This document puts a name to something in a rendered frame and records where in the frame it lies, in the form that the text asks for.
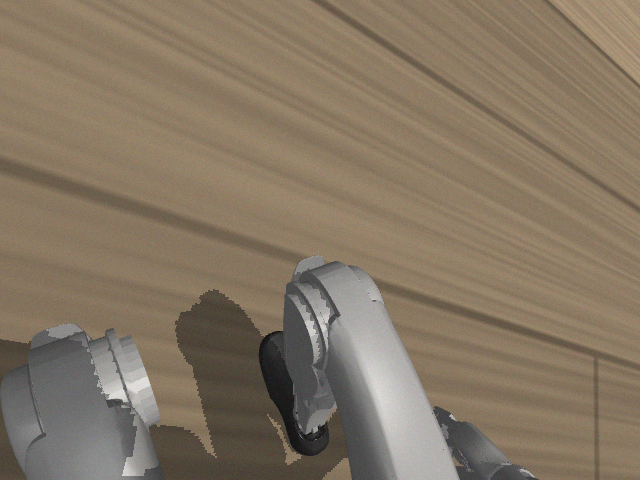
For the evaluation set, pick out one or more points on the right robot hand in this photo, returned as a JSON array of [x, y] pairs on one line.
[[470, 447]]

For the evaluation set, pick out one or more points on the right robot foot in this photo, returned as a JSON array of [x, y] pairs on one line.
[[280, 389]]

